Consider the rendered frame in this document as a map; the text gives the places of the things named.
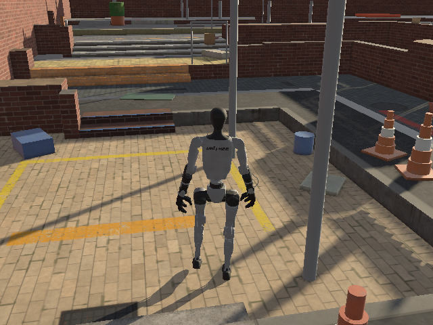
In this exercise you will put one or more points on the left robot hand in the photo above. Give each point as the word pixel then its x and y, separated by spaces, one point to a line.
pixel 180 203

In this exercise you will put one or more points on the robot left foot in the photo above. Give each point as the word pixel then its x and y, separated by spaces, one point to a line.
pixel 197 263

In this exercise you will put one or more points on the robot right forearm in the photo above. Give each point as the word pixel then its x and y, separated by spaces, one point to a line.
pixel 248 182

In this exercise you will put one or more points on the robot left forearm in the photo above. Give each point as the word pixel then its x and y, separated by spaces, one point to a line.
pixel 186 178

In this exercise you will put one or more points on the robot right thigh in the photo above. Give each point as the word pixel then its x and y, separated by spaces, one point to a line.
pixel 231 206

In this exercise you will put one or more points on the left robot upper arm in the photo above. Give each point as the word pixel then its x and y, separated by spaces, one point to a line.
pixel 193 154

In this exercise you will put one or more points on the right robot hand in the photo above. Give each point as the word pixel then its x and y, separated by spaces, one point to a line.
pixel 251 197

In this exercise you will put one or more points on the right robot upper arm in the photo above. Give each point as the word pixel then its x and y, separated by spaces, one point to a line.
pixel 238 143

